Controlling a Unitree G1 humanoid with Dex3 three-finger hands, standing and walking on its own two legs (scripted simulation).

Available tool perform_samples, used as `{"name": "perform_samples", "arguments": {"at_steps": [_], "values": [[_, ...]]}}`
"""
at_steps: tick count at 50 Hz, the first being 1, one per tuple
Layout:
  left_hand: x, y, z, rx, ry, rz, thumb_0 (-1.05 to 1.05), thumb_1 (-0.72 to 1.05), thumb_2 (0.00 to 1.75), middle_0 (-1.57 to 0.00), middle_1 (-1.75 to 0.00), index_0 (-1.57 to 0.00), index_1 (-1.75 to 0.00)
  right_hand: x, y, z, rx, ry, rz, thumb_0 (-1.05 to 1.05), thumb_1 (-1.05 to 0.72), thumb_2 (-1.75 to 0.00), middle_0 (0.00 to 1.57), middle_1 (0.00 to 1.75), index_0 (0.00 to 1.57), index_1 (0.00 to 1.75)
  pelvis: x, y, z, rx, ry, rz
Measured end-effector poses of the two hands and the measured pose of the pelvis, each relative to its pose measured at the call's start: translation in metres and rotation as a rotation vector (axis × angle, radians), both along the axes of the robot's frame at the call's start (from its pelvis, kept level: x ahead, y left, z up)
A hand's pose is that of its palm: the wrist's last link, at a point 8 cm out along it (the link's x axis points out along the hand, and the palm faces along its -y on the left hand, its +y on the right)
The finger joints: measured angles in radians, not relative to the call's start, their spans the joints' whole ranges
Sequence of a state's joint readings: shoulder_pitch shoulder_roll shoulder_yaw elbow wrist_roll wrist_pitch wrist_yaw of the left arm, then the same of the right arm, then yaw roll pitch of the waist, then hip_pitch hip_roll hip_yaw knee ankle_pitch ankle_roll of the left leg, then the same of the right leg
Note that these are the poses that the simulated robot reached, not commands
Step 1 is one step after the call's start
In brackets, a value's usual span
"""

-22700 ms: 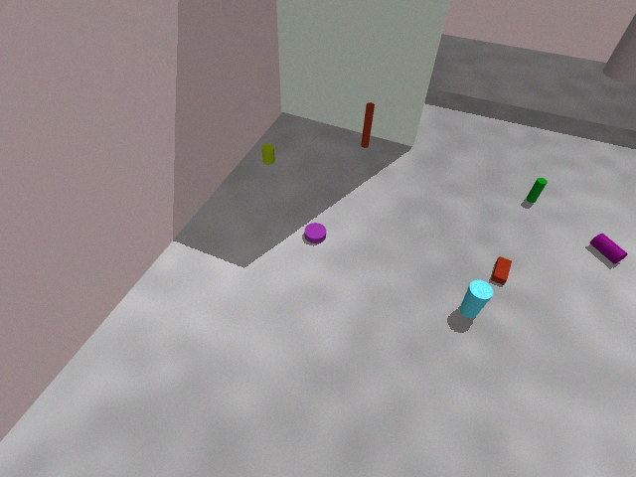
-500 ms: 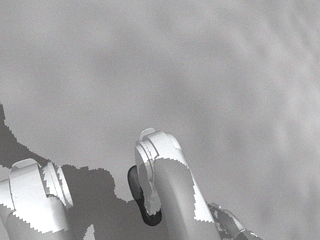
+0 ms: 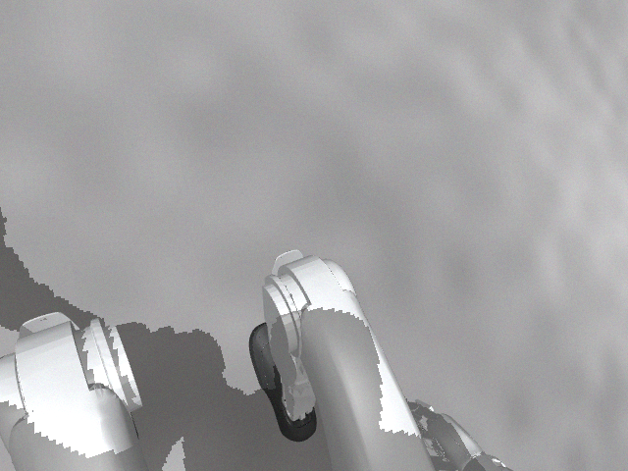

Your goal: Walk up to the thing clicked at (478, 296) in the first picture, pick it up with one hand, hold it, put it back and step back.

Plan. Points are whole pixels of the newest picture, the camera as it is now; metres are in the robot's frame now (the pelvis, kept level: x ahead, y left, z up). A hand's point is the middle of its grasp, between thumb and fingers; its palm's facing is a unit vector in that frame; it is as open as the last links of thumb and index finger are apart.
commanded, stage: close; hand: left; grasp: from above
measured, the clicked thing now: out of the picture +0.48 +0.39 -0.25
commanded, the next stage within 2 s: go down in 1.68 s
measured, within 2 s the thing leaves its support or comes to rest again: neither
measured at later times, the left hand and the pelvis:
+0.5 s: hand out of the picture +0.46 +0.38 -0.19, palm faces -0.43 -0.12 -0.90, open 10.6 cm; pelvis +0.00 +0.00 +0.00, yaw +0 degrees
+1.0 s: hand out of the picture +0.46 +0.38 -0.19, palm faces -0.43 -0.12 -0.90, open 10.6 cm; pelvis +0.00 +0.00 +0.00, yaw +0 degrees
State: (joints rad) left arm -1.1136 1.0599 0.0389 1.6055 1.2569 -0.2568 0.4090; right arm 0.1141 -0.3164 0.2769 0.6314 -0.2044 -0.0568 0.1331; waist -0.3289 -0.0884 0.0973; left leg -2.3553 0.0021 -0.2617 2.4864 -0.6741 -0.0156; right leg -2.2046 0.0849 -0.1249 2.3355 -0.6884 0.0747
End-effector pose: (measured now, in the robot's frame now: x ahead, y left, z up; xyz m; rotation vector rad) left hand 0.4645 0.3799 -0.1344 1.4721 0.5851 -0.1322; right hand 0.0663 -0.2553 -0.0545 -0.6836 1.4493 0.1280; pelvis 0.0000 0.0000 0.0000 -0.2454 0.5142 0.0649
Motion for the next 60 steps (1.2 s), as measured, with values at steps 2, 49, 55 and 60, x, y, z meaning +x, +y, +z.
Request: {"name": "perform_samples", "arguments": {"at_steps": [2,49,55,60], "values": [[0.0,0.0,0.0,0.001,-0.001,0.0,-0.01,-0.17,1.02,-0.28,-1.31,-0.37,-1.25,0.0004,-0.0003,-0.0002,0.0,-0.002,0.0,0.0,-0.92,-0.9,0.2,0.3,0.21,0.3,-0.0001,-0.0001,-0.0001,0.001,-0.001,0.0],[0.0,-0.0003,-0.0011,0.008,0.0,0.007,0.0,-0.18,1.05,-0.25,-1.35,-0.33,-1.3,0.0052,-0.0017,0.0008,-0.003,-0.005,0.007,0.0,-0.92,-0.9,0.2,0.3,0.21,0.3,0.0009,-0.0008,0.0016,0.002,0.006,0.002],[0.0,-0.0002,-0.0014,0.007,-0.001,0.007,0.0,-0.19,1.06,-0.24,-1.35,-0.32,-1.3,0.0048,-0.0013,0.0018,-0.006,-0.004,0.01,0.0,-0.92,-0.9,0.2,0.3,0.21,0.3,0.0005,-0.0003,0.002,-0.001,0.006,0.003],[-0.0001,-0.0002,-0.0015,0.008,-0.002,0.007,0.0,-0.19,1.06,-0.24,-1.35,-0.32,-1.3,0.0059,-0.001,0.0023,-0.004,-0.001,0.012,0.0,-0.92,-0.9,0.2,0.3,0.21,0.3,0.0012,0.0,0.0026,-0.001,0.01,0.002]]}}
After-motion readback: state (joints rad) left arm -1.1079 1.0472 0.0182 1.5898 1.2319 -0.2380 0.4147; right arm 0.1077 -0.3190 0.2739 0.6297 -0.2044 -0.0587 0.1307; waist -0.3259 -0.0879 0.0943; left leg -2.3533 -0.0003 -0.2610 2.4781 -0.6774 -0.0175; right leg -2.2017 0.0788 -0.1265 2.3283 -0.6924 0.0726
